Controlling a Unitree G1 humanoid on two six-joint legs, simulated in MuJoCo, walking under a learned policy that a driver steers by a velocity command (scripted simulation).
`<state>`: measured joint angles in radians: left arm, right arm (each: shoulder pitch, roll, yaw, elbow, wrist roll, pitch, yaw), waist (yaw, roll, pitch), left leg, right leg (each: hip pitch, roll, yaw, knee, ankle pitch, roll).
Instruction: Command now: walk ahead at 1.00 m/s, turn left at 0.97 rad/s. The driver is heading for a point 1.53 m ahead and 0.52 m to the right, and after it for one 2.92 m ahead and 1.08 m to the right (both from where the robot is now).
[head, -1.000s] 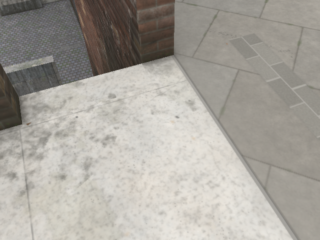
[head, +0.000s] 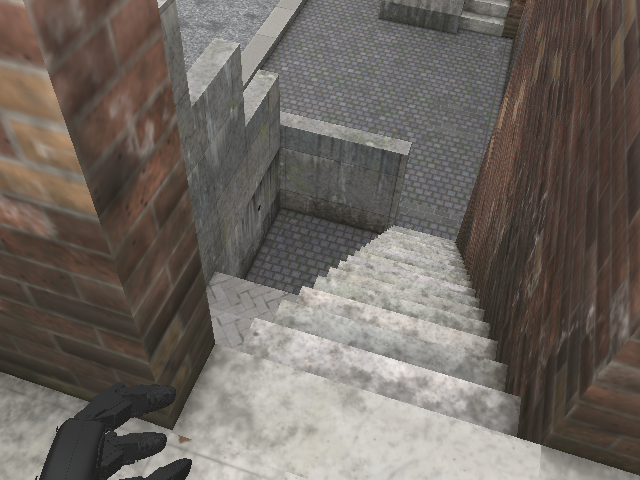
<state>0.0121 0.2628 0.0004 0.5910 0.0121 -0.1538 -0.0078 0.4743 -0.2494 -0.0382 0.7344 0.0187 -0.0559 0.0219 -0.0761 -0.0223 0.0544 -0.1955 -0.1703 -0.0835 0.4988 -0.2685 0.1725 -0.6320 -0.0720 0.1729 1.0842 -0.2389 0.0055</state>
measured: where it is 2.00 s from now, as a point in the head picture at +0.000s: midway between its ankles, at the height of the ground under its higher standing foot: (397, 314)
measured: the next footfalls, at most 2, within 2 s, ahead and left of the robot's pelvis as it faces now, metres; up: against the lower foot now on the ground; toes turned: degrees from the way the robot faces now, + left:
right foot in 0.24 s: +0.48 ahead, -0.14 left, +0.00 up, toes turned +4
left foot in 0.84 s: +0.87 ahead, +0.02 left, -0.22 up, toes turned -35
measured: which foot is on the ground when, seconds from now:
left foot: down 0.00-0.26, up 0.28-0.82, down 0.84-1.00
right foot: up 0.00-0.22, down 0.24-0.82, up 0.84-1.00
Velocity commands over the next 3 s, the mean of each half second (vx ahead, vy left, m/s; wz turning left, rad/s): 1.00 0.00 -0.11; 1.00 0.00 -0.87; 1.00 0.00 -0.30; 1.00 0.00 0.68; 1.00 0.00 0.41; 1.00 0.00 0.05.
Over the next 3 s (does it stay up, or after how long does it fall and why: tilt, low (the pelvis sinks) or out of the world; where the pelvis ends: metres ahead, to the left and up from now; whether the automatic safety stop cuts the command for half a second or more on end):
stays up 2.33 -0.88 -1.83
